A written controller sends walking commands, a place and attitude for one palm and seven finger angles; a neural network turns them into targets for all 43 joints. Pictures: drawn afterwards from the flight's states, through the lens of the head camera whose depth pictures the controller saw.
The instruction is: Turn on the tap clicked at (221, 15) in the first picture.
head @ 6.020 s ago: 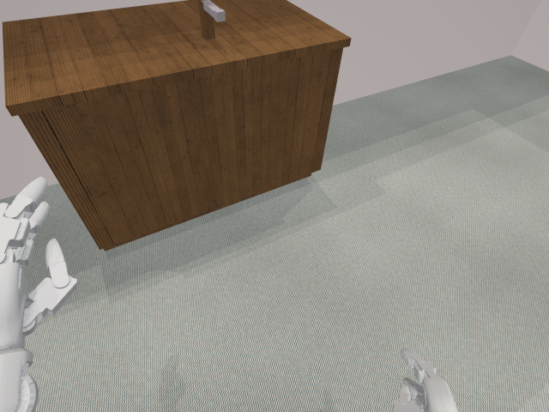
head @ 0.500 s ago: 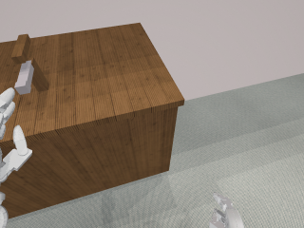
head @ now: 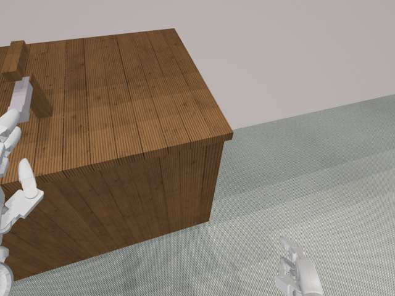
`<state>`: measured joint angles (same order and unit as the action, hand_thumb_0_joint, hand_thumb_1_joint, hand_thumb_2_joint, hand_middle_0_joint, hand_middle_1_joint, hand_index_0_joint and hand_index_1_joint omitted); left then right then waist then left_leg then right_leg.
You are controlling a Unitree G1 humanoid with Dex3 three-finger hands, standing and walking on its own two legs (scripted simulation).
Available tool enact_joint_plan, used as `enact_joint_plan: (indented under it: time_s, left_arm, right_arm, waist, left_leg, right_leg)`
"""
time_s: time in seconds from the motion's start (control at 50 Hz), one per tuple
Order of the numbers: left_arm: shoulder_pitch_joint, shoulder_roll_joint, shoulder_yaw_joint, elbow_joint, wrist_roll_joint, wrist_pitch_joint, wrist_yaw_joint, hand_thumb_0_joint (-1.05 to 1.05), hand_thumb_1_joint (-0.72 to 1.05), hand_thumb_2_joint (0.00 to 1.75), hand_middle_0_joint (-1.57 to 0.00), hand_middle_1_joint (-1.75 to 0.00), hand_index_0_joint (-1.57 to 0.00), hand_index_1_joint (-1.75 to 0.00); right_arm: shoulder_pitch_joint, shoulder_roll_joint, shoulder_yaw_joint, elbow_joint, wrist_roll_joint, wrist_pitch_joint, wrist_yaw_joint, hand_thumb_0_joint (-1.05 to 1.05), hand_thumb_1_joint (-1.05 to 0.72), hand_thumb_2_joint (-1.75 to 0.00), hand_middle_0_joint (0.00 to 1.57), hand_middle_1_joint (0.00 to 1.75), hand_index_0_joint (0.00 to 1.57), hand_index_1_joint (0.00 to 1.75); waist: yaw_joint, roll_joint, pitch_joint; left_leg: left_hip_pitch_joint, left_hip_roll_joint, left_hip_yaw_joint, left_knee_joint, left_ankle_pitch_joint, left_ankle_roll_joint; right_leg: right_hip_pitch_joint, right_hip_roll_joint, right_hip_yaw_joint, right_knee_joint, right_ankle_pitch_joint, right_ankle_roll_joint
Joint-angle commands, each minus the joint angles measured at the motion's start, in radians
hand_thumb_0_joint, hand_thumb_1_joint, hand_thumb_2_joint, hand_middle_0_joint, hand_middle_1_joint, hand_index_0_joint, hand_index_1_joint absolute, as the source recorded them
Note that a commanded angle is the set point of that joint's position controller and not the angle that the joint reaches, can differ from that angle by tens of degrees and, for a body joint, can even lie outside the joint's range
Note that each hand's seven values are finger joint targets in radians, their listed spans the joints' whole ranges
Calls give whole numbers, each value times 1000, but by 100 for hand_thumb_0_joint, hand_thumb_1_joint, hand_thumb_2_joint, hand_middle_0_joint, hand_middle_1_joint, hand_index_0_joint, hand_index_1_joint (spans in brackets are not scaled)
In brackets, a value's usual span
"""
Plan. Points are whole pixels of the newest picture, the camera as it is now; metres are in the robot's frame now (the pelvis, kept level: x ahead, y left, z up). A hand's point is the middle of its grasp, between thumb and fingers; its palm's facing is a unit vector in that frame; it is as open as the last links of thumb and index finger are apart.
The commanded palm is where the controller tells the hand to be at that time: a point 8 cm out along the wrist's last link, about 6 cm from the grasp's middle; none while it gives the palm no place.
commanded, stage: come to a stop and stand still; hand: left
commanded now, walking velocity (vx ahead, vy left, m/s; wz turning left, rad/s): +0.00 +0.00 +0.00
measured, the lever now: (18, 114) +0.43 +0.42 +0.11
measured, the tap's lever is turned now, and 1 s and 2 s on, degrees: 0 0 0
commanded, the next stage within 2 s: look again from close up in 0.64 s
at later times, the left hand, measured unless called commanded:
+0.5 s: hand (55, 232) +0.17 +0.21 +0.16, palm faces +0.39 -0.84 -0.38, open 7.4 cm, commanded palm +0.12 +0.25 +0.18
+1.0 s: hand (40, 207) +0.20 +0.24 +0.15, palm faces +0.28 -0.88 -0.39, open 7.4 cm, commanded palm +0.14 +0.29 +0.18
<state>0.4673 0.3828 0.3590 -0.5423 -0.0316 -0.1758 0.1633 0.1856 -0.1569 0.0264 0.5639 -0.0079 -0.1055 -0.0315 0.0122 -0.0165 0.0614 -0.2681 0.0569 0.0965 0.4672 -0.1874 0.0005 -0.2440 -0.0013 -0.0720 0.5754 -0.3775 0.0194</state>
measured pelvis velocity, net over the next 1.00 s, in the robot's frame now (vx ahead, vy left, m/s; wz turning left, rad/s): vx -0.03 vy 0.01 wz -0.05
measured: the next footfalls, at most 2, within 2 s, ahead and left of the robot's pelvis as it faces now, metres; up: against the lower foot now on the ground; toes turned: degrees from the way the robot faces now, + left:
right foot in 1.92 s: +0.15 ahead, -0.01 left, +0.00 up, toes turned +1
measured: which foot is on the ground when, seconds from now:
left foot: down 0.00-1.00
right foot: down 0.00-1.00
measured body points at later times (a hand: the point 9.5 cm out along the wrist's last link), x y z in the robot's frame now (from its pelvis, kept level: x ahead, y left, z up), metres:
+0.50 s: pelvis -0.05 -0.03 +0.00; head -0.04 -0.03 +0.45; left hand +0.14 +0.25 +0.18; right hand +0.10 -0.27 -0.09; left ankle -0.01 +0.10 -0.74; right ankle -0.01 -0.10 -0.74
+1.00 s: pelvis -0.03 +0.01 +0.00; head -0.01 +0.02 +0.45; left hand +0.18 +0.29 +0.17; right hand +0.12 -0.22 -0.08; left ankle -0.01 +0.10 -0.74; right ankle -0.01 -0.10 -0.74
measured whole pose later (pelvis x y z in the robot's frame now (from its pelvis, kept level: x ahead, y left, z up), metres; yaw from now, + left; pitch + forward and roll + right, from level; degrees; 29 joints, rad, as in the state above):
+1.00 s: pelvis -0.03 +0.01 +0.00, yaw -3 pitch +0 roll -1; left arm 0.40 0.37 0.33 -0.38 -0.05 -0.26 0.07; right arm 0.24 -0.21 0.02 0.59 0.01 -0.16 -0.01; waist 0.02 -0.01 0.03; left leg -0.24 -0.01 0.08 0.43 -0.20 0.05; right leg -0.24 0.01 -0.03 0.40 -0.17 -0.01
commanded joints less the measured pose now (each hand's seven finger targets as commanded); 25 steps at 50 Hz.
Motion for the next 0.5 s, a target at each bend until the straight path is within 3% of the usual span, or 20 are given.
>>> enact_joint_plan:
  time_s: [0.0,0.02,0.04,0.06,0.08,0.14,0.16,0.22,0.26,0.3,0.32,0.36,0.42,0.48]
  left_arm:
    - [-28,138,92,-166,0,-52,10,0,90,90,-20,-30,-20,-30]
    - [-35,149,100,-156,-1,-51,12,0,90,90,-20,-30,-20,-30]
    - [-47,132,86,-131,-11,-41,5,0,90,90,-20,-30,-20,-30]
    - [-43,147,94,-140,-22,-31,4,0,90,90,-20,-30,-20,-30]
    - [-42,149,88,-135,-26,-24,5,0,90,90,-20,-30,-20,-30]
    - [-54,144,88,-136,-22,-22,10,0,90,90,-20,-30,-20,-30]
    - [-100,152,91,-167,-21,-28,12,0,90,90,-20,-30,-20,-30]
    - [-53,153,97,-134,-18,-36,15,0,90,90,-20,-30,-20,-30]
    - [-76,152,83,-153,-17,-47,9,0,90,90,-20,-30,-20,-30]
    - [-81,134,65,-160,-5,-59,10,0,90,90,-20,-30,-20,-30]
    - [-82,134,66,-140,0,-62,12,0,90,90,-20,-30,-20,-30]
    - [-94,133,68,-130,4,-68,13,0,90,90,-20,-30,-20,-30]
    - [-55,124,62,-103,0,-63,14,0,90,90,-20,-30,-20,-30]
    - [-63,135,58,-113,-6,-51,15,0,90,90,-20,-30,-20,-30]
  right_arm:
    - [-50,-163,-56,-119,9,-32,-22,0,-90,-90,20,30,20,30]
    - [-57,-153,-51,-124,10,-27,-24,0,-90,-90,20,30,20,30]
    - [-59,-138,-46,-122,13,-24,-24,0,-90,-90,20,30,20,30]
    - [-59,-133,-52,-126,17,-19,-26,0,-90,-90,20,30,20,30]
    - [-57,-128,-49,-116,16,-15,-28,0,-90,-90,20,30,20,30]
    - [-76,-119,-32,-103,13,-7,-32,0,-90,-90,20,30,20,30]
    - [-87,-121,-31,-100,12,-6,-37,0,-90,-90,20,30,20,30]
    - [-66,-139,-42,-97,11,-7,-47,0,-90,-90,20,30,20,30]
    - [-73,-154,-49,-106,10,-6,-51,0,-90,-90,20,30,20,30]
    - [-83,-157,-35,-107,4,-6,-52,0,-90,-90,20,30,20,30]
    - [-83,-158,-36,-106,4,-10,-53,0,-90,-90,20,30,20,30]
    - [-73,-159,-42,-108,5,-20,-52,0,-90,-90,20,30,20,30]
    - [-45,-160,-51,-101,8,-28,-43,0,-90,-90,20,30,20,30]
    - [-42,-155,-52,-96,7,-27,-39,0,-90,-90,20,30,20,30]
  waist:
    - [-15,171,-182]
    - [-19,119,-181]
    - [-16,3,-172]
    - [-16,-96,-169]
    - [-18,-109,-137]
    - [-11,-101,-130]
    - [-11,-72,-139]
    - [-8,-36,-148]
    - [-1,83,-134]
    - [0,195,-92]
    - [3,184,-84]
    - [1,133,-97]
    - [-5,60,-128]
    - [-14,-6,-128]
  left_leg:
    - [26,165,-124,-66,188,34]
    - [-14,122,-87,-28,99,9]
    - [-35,61,-45,12,-51,-20]
    - [-12,16,-33,98,-114,-30]
    - [-18,-9,-49,163,-142,-30]
    - [-72,-24,-96,221,-167,-22]
    - [-60,-23,-99,177,-156,-23]
    - [48,-3,-98,6,21,-6]
    - [73,55,-145,-65,49,6]
    - [-55,113,-224,-173,-43,36]
    - [-117,122,-229,-188,-103,43]
    - [-147,90,-197,-169,-172,31]
    - [-76,27,-131,-65,-153,12]
    - [-10,0,-114,16,-121,1]
  right_leg:
    - [148,-29,18,-214,191,-1]
    - [165,-69,67,-215,318,-15]
    - [117,-112,133,-231,284,-33]
    - [41,-178,227,-283,245,-68]
    - [-8,-225,274,-315,223,-102]
    - [28,-238,247,-291,280,-128]
    - [44,-230,223,-275,288,-125]
    - [46,-166,182,-240,245,-79]
    - [3,-114,162,-237,97,-50]
    - [68,-45,101,-177,69,-21]
    - [114,-41,96,-156,87,-19]
    - [140,-47,111,-183,98,-22]
    - [89,-97,188,-277,52,-39]
    - [-1,-144,228,-340,-46,-61]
